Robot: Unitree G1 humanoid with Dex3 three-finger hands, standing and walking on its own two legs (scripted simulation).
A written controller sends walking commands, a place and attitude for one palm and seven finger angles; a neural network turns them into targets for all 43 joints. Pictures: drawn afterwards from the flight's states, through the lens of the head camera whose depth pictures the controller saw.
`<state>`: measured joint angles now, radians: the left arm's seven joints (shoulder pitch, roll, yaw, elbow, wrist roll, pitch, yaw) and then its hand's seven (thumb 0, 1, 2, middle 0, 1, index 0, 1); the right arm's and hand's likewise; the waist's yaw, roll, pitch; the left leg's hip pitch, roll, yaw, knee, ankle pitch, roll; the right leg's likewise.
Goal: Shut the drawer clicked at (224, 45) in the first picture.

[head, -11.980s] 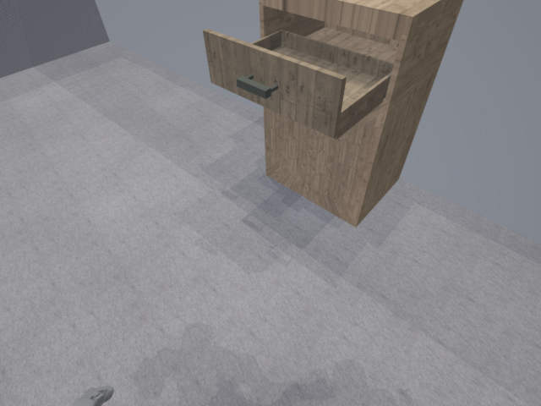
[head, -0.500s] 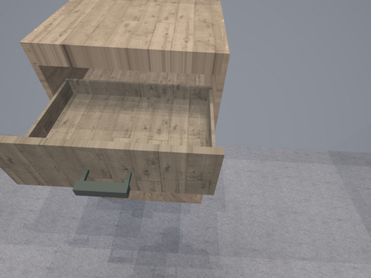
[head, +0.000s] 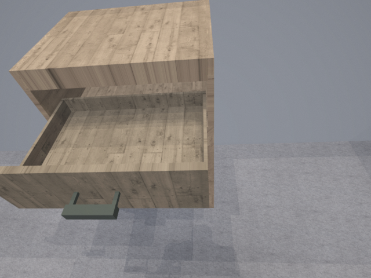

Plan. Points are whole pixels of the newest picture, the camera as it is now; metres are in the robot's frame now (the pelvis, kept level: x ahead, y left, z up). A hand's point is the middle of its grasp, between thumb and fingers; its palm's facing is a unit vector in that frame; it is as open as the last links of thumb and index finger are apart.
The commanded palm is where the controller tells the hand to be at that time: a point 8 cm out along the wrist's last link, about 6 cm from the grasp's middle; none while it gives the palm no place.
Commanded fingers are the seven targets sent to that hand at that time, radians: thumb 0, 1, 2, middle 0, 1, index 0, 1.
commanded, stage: look again from close up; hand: left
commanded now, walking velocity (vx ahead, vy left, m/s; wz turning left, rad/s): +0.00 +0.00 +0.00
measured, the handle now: (93, 203) +0.28 +0.24 +0.00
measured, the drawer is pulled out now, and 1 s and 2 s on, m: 0.30 0.30 0.30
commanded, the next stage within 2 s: raise the hand and make a fist in 0.06 s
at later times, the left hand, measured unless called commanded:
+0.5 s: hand out of the picture +0.13 +0.19 -0.03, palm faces +0.19 -0.98 -0.02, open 6.5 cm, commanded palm +0.08 +0.24 -0.02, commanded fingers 0.00 0.90 0.90 -0.56 -0.69 -0.56 -0.69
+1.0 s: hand out of the picture +0.12 +0.21 +0.02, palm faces +0.07 -1.00 -0.05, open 3.8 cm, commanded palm +0.07 +0.25 +0.03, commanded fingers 0.00 0.90 0.90 -1.06 -1.23 -1.06 -1.23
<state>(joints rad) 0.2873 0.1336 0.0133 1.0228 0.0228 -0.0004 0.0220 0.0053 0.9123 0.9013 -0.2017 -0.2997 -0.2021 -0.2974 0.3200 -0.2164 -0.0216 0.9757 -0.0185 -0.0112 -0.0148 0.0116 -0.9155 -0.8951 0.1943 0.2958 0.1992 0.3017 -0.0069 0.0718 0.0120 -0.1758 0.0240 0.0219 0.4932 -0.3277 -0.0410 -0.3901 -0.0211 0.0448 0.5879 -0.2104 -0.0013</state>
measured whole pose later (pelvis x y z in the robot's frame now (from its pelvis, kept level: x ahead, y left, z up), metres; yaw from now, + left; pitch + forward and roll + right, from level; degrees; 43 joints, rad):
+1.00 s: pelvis -0.02 +0.04 -0.07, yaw +5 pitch +8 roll -2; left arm 0.75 0.19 0.06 -0.44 -0.21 -0.24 -0.20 0.02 0.90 0.90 -0.87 -1.02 -0.87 -1.02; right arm 0.30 -0.19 0.03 0.48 0.04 -0.23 -0.02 0.02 -0.90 -0.89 0.20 0.30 0.21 0.30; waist 0.02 0.03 -0.10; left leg -0.66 -0.01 -0.06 1.10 -0.58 0.00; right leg -0.77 -0.07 -0.02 1.01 -0.39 0.04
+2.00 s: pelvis +0.01 +0.02 -0.03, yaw +5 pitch +1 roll -2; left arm 0.76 0.28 0.20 -0.50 -0.30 -0.16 -0.29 0.02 0.90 0.90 -1.40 -1.60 -1.40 -1.60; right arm 0.25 -0.24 0.04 0.52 0.08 -0.43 -0.06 0.02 -0.90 -0.90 0.20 0.30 0.20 0.30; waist 0.07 0.06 -0.09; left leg -0.35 0.03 -0.07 0.85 -0.52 -0.03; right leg -0.47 -0.04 -0.05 0.80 -0.35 0.03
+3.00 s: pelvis -0.01 +0.03 -0.06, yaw +6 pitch +9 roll -1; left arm 0.58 0.20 0.08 -0.26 -0.22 -0.28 -0.24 0.02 0.90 0.90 -1.40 -1.60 -1.40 -1.60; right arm 0.24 -0.23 0.01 0.51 0.03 -0.32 -0.04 0.02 -0.90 -0.90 0.20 0.30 0.20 0.30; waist 0.01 0.04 -0.10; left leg -0.63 0.00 -0.07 1.05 -0.58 -0.02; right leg -0.74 -0.06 -0.03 0.98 -0.39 0.04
